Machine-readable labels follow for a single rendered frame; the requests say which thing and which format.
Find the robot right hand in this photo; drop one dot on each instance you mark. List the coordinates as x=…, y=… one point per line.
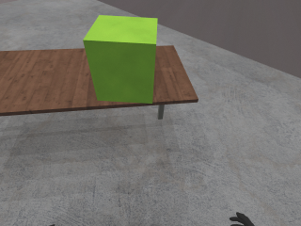
x=242, y=219

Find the table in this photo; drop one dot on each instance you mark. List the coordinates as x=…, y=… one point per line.
x=59, y=80

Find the carton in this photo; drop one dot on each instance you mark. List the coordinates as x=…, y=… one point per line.
x=121, y=52

